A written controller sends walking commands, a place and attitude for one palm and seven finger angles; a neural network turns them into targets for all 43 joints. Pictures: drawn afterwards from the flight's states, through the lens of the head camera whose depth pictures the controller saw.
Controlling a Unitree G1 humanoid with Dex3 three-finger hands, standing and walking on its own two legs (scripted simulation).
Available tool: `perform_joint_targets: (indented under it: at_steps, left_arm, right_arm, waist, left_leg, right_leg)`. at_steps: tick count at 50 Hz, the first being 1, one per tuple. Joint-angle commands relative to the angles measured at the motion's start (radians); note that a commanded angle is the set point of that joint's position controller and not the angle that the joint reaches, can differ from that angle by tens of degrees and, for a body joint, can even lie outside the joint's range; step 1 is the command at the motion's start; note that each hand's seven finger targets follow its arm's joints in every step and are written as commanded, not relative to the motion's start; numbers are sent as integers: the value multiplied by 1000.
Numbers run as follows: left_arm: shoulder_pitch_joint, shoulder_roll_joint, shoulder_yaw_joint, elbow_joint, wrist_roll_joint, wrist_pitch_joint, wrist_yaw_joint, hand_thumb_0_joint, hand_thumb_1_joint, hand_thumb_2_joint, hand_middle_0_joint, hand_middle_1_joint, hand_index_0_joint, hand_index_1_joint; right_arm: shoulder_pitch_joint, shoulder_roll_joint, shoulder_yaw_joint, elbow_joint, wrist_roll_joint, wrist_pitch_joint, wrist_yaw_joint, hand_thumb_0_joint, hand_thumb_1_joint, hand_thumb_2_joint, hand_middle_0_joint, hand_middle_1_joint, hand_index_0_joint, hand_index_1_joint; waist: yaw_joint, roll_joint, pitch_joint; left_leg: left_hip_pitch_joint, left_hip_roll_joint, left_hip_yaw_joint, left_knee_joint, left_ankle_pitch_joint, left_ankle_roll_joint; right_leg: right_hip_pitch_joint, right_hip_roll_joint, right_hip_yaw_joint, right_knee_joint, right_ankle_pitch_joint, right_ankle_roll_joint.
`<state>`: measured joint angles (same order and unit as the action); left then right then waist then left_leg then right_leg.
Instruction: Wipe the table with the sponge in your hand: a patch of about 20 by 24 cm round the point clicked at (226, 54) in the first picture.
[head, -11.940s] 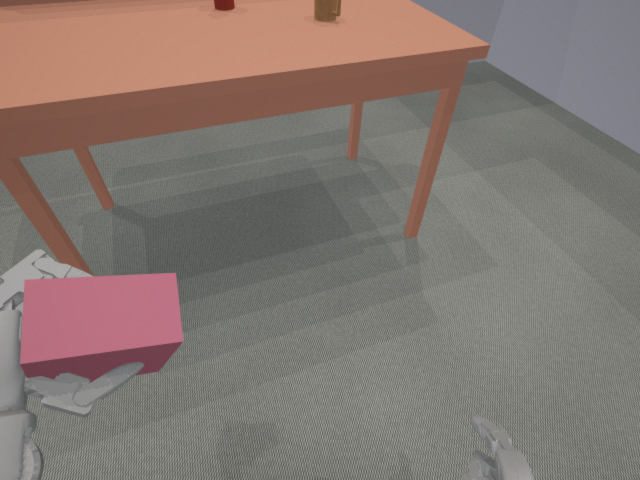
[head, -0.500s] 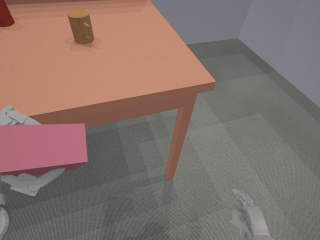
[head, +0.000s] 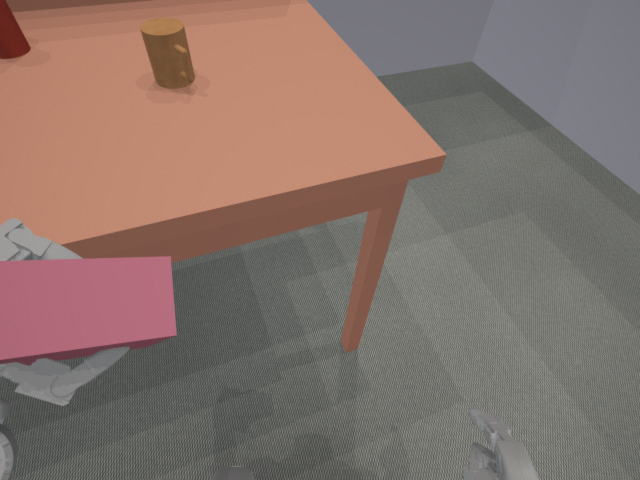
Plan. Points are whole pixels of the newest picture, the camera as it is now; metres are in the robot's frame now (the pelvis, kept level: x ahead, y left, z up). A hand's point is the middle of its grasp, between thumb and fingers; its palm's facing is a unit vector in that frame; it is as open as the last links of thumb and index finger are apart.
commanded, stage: shuffle to correct the standing spot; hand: left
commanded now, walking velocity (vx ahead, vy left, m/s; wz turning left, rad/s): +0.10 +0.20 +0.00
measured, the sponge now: (111, 311) +0.22 +0.21 +0.16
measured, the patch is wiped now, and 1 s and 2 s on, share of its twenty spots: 0.00 0.00 0.00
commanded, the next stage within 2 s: come to a stop and stand still in 2.00 s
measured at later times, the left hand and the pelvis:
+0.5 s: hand out of the picture +0.25 +0.32 +0.18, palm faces +0.41 -0.81 -0.43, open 10.1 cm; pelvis +0.03 +0.08 -0.01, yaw +0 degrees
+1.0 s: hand out of the picture +0.26 +0.41 +0.18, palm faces +0.43 -0.79 -0.44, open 10.1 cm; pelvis +0.04 +0.16 -0.01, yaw +1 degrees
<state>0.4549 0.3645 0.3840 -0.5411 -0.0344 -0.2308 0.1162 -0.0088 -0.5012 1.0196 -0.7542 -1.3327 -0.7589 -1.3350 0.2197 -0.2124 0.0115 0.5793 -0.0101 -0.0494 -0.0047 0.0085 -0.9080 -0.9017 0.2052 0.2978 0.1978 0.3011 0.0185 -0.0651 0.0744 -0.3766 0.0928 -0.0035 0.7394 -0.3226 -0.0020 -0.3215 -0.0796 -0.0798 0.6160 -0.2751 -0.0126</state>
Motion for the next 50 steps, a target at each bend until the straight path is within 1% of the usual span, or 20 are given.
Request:
perform_joint_targets:
  at_steps: [1, 4, 6, 8, 10, 11, 13, 14, 15, 18, 24, 25, 27, 28, 31, 34, 42, 44, 47, 50]
  left_arm:
    - [-127, 207, 131, -198, -5, -52, 17, 0, 100, 1300, -1200, -1600, -1200, -1600]
    - [-41, 191, 154, -110, -15, -54, 9, 0, 100, 1300, -1200, -1600, -1200, -1600]
    - [-84, 180, 137, -150, -9, -64, 8, 0, 100, 1300, -1200, -1600, -1200, -1600]
    - [-78, 200, 141, -162, -3, -68, 17, 0, 100, 1300, -1200, -1600, -1200, -1600]
    - [-73, 222, 156, -170, -6, -63, 27, 0, 100, 1300, -1200, -1600, -1200, -1600]
    - [-118, 215, 146, -208, 1, -63, 35, 0, 100, 1300, -1200, -1600, -1200, -1600]
    - [-184, 237, 164, -259, 3, -52, 41, 0, 100, 1300, -1200, -1600, -1200, -1600]
    - [-151, 209, 153, -259, 3, -55, 35, 0, 100, 1300, -1200, -1600, -1200, -1600]
    - [-157, 191, 136, -306, -3, -69, 28, 0, 100, 1300, -1200, -1600, -1200, -1600]
    - [-104, 188, 142, -229, -1, -71, 27, 0, 100, 1300, -1200, -1600, -1200, -1600]
    - [-21, 178, 112, -176, -8, -20, 37, 0, 100, 1300, -1200, -1600, -1200, -1600]
    - [-25, 184, 115, -152, -3, -16, 39, 0, 100, 1300, -1200, -1600, -1200, -1600]
    - [-43, 253, 179, -94, -7, -18, 49, 0, 100, 1300, -1200, -1600, -1200, -1600]
    - [-78, 219, 159, -121, -24, -23, 47, 0, 100, 1300, -1200, -1600, -1200, -1600]
    - [18, 204, 160, -112, -18, -39, 46, 0, 100, 1300, -1200, -1600, -1200, -1600]
    - [3, 186, 136, -110, -9, -49, 52, 0, 100, 1300, -1200, -1600, -1200, -1600]
    - [-81, 209, 129, -217, 3, -24, 77, 0, 100, 1300, -1200, -1600, -1200, -1600]
    - [-79, 185, 113, -233, -1, -27, 65, 0, 100, 1300, -1200, -1600, -1200, -1600]
    - [-20, 198, 139, -188, 2, -35, 48, 0, 100, 1300, -1200, -1600, -1200, -1600]
    - [-38, 173, 117, -253, -6, -35, 48, 0, 100, 1300, -1200, -1600, -1200, -1600]
  right_arm:
    - [-64, -93, -61, -160, 15, -91, -37, 0, -900, -900, 200, 300, 200, 300]
    - [-45, -125, -75, -169, 41, -107, -32, 0, -900, -900, 200, 300, 200, 300]
    - [-77, -118, -70, -169, 40, -119, -21, 0, -900, -900, 200, 300, 200, 300]
    - [-79, -110, -69, -171, 36, -125, -13, 0, -900, -900, 200, 300, 200, 300]
    - [-74, -93, -78, -160, 29, -107, 2, 0, -900, -900, 200, 300, 200, 300]
    - [-88, -96, -72, -154, 26, -100, 9, 0, -900, -900, 200, 300, 200, 300]
    - [-62, -89, -61, -110, 22, -93, 8, 0, -900, -900, 200, 300, 200, 300]
    - [-61, -98, -62, -111, 25, -91, 1, 0, -900, -900, 200, 300, 200, 300]
    - [-69, -127, -80, -143, 27, -105, 3, 0, -900, -900, 200, 300, 200, 300]
    - [-64, -108, -91, -132, 26, -128, 6, 0, -900, -900, 200, 300, 200, 300]
    - [-87, -117, -50, -134, 26, -122, 0, 0, -900, -900, 200, 300, 200, 300]
    - [-85, -115, -44, -135, 19, -114, -4, 0, -900, -900, 200, 300, 200, 300]
    - [-88, -103, -48, -154, 11, -93, -3, 0, -900, -900, 200, 300, 200, 300]
    - [-79, -138, -75, -141, 22, -81, 12, 0, -900, -900, 200, 300, 200, 300]
    - [-92, -95, -46, -110, 16, -60, 13, 0, -900, -900, 200, 300, 200, 300]
    - [-99, -85, -46, -112, 14, -54, -2, 0, -900, -900, 200, 300, 200, 300]
    - [-95, -81, -71, -144, 12, -87, -27, 0, -900, -900, 200, 300, 200, 300]
    - [-88, -115, -84, -157, 21, -83, -29, 0, -900, -900, 200, 300, 200, 300]
    - [-65, -127, -98, -158, 28, -100, -20, 0, -900, -900, 200, 300, 200, 300]
    - [-75, -115, -84, -141, 31, -120, -10, 0, -900, -900, 200, 300, 200, 300]
  waist:
    - [-15, 115, -114]
    - [-14, 258, -117]
    - [3, 299, -94]
    - [0, 81, -128]
    - [10, -286, -108]
    - [10, -232, -105]
    - [-57, -14, -126]
    - [-58, 223, -146]
    - [-48, 513, -157]
    - [-28, 326, -169]
    - [-2, 251, -181]
    - [5, 177, -182]
    - [-2, -205, -167]
    - [-7, -192, -164]
    - [-7, 1, -132]
    - [-9, -47, -141]
    - [0, -85, -174]
    - [-15, 106, -188]
    - [-13, 397, -196]
    - [-15, 325, -201]
  left_leg:
    - [171, -53, 64, -275, 9, 35]
    - [21, 80, -109, -360, 56, 102]
    - [-32, 94, -79, -320, 77, 124]
    - [-81, -46, 91, -111, 2, 39]
    - [-155, -80, 89, 177, -110, -14]
    - [-157, -37, 21, 197, -154, -7]
    - [147, -22, -27, -135, -65, 6]
    - [201, -45, -35, -300, 30, 17]
    - [285, 130, -285, -411, 220, 97]
    - [297, 168, -289, -376, 349, 212]
    - [101, 77, -63, -270, 296, 115]
    - [-14, 54, -51, -201, 160, 87]
    - [-331, -102, 42, 293, -183, -4]
    - [-338, -86, -43, 454, -162, -29]
    - [-352, -13, -67, 507, -41, -43]
    - [-249, 4, 2, 306, 5, -36]
    - [134, -90, 179, -206, 113, -15]
    - [210, 3, 49, -297, 218, 28]
    - [235, 181, -179, -350, 484, 165]
    - [178, 138, -82, -295, 440, 152]
  right_leg:
    - [-35, -43, 71, -39, -221, -12]
    - [25, 70, -50, 232, -142, 43]
    - [81, 64, -37, 142, -157, 28]
    - [183, -19, 124, -101, 2, -12]
    - [166, -287, 471, -264, -17, -138]
    - [153, -324, 476, -244, 33, -169]
    - [-57, -237, 261, -6, 113, -75]
    - [-80, -48, 56, 224, 42, -6]
    - [-248, 79, -41, 477, -264, 53]
    - [-323, 25, 38, 615, -286, 29]
    - [106, 50, -64, -39, -49, 24]
    - [251, 18, -27, -174, 59, 12]
    - [362, -390, 558, -340, 116, -147]
    - [315, -427, 612, -354, 153, -148]
    - [288, -313, 301, -226, 473, -143]
    - [232, -258, 156, -204, 515, -107]
    - [119, -217, 111, -141, 260, -56]
    - [53, -119, 37, 74, 195, 0]
    - [-163, 32, -25, 382, -337, 34]
    - [-72, 28, -23, 260, -218, 27]
